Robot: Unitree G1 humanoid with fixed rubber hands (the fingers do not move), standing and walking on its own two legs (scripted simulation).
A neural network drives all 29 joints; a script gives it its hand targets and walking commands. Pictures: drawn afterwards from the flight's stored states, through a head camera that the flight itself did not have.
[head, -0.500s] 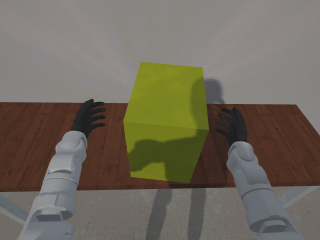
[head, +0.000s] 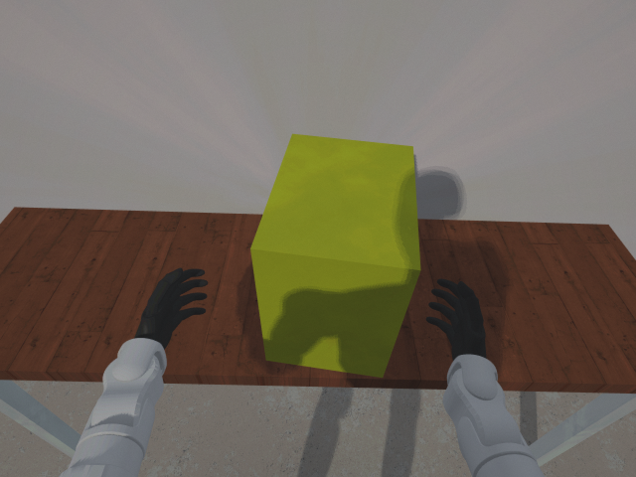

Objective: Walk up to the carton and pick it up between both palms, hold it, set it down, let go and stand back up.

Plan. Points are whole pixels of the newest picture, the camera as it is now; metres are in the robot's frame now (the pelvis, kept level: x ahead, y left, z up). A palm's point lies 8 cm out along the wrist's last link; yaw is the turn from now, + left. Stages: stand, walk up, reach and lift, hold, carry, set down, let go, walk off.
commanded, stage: set down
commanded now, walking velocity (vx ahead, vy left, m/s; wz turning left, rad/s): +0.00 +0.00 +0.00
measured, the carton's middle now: (337, 256) +0.46 +0.00 +0.00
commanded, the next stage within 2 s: let go in 1.58 s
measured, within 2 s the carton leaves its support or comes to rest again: neither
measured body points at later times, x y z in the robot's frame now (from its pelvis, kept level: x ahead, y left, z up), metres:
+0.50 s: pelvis +0.02 +0.00 -0.01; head +0.00 +0.03 +0.44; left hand +0.24 +0.25 -0.03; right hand +0.24 -0.17 -0.03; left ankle +0.00 +0.11 -0.74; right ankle +0.01 -0.12 -0.74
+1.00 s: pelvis +0.03 -0.01 +0.00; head -0.01 +0.00 +0.45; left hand +0.20 +0.22 -0.05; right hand +0.21 -0.21 -0.05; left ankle +0.00 +0.11 -0.74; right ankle +0.01 -0.12 -0.74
